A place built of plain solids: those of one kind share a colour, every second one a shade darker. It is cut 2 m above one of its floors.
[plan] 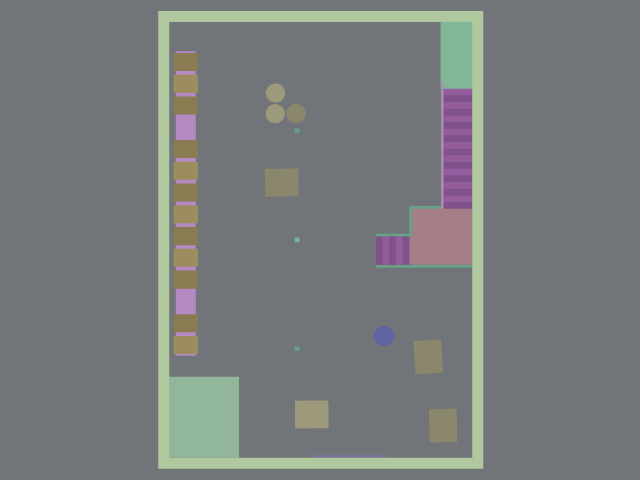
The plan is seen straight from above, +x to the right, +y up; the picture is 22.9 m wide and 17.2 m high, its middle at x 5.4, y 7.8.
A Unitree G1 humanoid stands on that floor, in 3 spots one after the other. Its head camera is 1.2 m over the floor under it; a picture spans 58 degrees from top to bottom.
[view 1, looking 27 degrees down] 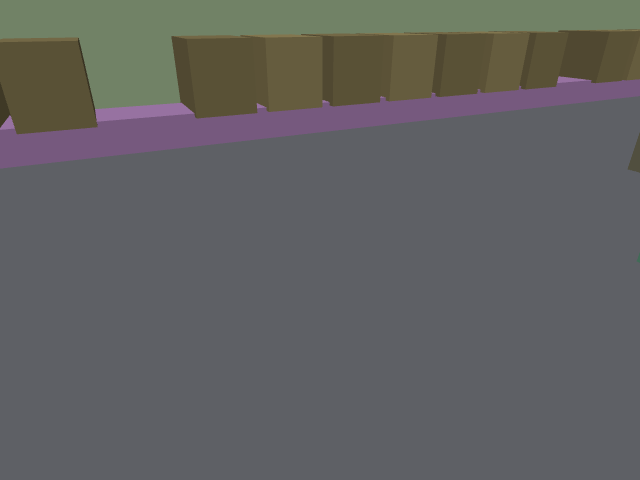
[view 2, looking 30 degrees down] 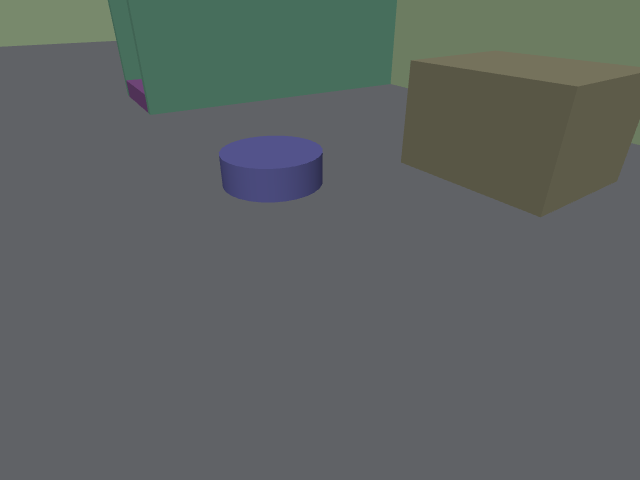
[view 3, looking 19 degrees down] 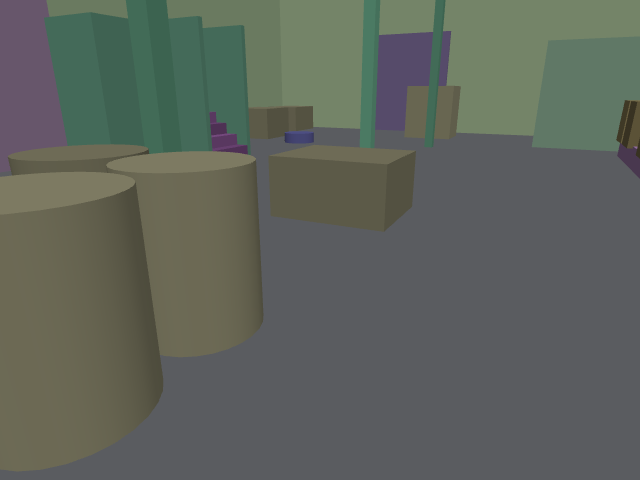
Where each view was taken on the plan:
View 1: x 5.61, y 5.22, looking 154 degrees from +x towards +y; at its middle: ground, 2.64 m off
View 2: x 6.43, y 1.70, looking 58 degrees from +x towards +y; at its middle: ground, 2.40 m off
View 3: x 2.25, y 13.91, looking -63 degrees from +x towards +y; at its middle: ground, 3.69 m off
